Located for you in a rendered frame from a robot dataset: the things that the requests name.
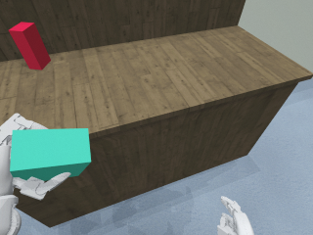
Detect sponge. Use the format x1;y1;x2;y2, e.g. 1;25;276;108
10;128;91;181

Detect table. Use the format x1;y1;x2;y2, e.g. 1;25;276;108
0;0;313;228

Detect robot right hand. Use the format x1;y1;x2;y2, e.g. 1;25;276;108
217;196;254;235

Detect left robot forearm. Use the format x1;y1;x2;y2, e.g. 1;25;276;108
0;195;22;235

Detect robot left hand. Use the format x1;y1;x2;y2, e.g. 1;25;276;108
0;113;71;201

